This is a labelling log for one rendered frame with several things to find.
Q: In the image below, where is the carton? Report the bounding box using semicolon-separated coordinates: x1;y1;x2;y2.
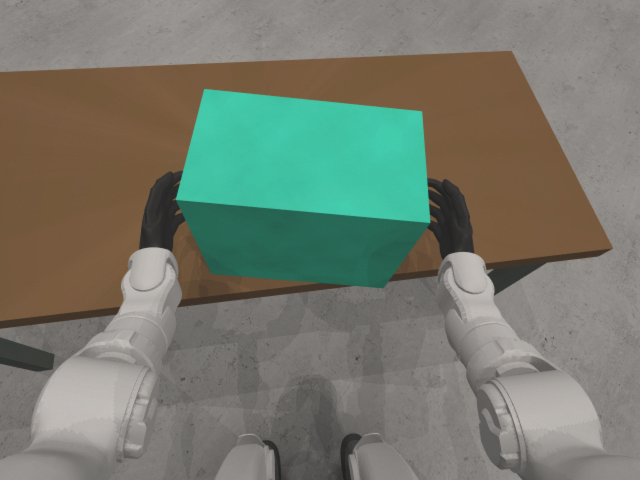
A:
176;89;430;288

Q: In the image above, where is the left robot upper arm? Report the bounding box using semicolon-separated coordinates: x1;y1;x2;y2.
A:
0;356;160;480

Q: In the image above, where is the robot right forearm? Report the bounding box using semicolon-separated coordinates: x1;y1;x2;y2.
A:
435;252;603;446

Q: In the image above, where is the left robot hand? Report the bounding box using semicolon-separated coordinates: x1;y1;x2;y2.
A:
139;171;186;252

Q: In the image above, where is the right robot upper arm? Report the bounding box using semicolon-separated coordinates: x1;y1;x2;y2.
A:
477;370;640;480

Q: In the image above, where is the right robot hand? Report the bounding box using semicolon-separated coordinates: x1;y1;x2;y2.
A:
427;178;474;260

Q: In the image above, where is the robot right thigh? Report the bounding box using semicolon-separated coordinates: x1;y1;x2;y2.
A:
348;442;419;480

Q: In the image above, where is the robot left shin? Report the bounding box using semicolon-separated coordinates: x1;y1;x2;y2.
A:
236;434;266;448

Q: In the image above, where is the robot left forearm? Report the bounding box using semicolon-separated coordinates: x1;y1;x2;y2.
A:
31;247;182;444

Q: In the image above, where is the table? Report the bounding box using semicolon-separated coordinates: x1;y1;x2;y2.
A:
0;51;613;372

